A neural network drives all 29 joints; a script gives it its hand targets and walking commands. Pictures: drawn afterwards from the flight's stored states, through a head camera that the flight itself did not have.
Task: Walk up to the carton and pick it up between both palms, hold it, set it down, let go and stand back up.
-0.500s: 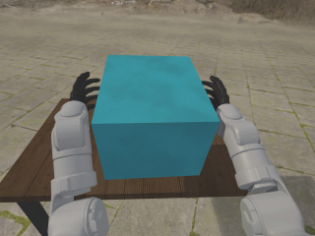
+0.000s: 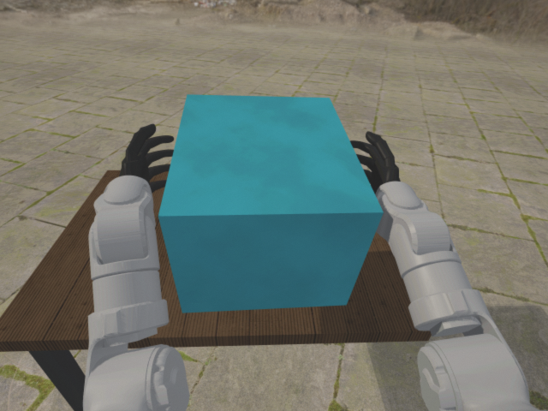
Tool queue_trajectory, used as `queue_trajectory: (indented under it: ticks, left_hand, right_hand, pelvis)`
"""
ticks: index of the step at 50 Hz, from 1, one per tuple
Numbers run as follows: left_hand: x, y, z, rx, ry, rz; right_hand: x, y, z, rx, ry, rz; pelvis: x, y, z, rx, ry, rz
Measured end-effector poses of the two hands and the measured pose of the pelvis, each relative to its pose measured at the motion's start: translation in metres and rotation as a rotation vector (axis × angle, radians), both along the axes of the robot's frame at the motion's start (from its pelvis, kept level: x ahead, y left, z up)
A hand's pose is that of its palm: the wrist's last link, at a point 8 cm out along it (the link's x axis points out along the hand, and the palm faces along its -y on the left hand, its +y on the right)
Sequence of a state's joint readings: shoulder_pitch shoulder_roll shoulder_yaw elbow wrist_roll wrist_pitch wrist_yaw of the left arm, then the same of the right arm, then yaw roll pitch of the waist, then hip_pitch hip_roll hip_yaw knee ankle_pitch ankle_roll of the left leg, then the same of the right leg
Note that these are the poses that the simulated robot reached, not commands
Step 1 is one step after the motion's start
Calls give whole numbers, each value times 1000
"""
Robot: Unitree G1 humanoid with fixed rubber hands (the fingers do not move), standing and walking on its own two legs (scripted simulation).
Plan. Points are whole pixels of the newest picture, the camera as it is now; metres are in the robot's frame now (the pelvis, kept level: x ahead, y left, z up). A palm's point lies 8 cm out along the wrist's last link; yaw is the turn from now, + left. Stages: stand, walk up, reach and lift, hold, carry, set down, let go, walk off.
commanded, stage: hold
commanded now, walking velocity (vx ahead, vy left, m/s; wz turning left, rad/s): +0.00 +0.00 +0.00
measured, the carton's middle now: (263, 194) +0.41 +0.00 +0.18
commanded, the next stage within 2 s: none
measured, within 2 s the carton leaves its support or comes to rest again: neither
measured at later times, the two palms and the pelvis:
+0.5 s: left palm (135, 182) +0.36 +0.17 +0.24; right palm (380, 184) +0.36 -0.17 +0.23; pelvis +0.00 +0.00 +0.00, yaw +0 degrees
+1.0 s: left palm (137, 182) +0.36 +0.17 +0.24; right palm (383, 185) +0.36 -0.17 +0.23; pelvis +0.00 +0.00 +0.00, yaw +0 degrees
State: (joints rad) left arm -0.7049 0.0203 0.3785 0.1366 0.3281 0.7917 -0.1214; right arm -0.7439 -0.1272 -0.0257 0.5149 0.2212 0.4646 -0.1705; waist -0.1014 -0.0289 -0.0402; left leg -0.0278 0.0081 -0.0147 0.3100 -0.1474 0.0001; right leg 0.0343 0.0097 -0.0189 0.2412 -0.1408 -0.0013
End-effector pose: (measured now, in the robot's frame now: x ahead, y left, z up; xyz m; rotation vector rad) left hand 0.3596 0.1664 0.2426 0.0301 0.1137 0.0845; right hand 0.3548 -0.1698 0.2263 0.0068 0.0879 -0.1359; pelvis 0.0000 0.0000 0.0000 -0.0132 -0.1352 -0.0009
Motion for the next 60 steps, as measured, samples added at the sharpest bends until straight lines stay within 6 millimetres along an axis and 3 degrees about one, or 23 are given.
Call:
queue_trajectory:
  ticks: [60]
  left_hand:
    - [1,0,2,-4,-3,3]
  right_hand:
    - [2,0,2,-6,-3,2]
  pelvis:
    - [0,-2,0,1,4,6]
